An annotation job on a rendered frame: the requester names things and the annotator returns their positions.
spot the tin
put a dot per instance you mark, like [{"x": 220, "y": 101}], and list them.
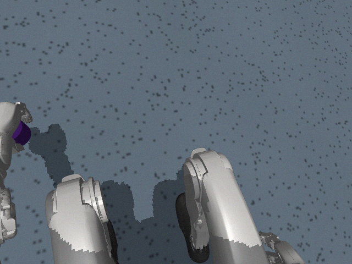
[{"x": 22, "y": 134}]

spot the left robot hand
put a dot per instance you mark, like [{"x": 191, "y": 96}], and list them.
[{"x": 10, "y": 116}]

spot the right robot foot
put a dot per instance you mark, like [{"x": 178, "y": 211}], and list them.
[{"x": 197, "y": 255}]

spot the left robot arm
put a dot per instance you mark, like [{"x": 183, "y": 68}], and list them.
[{"x": 8, "y": 221}]

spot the right robot hand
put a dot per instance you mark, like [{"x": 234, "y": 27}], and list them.
[{"x": 285, "y": 253}]

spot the left robot foot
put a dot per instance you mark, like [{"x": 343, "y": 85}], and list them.
[{"x": 114, "y": 244}]

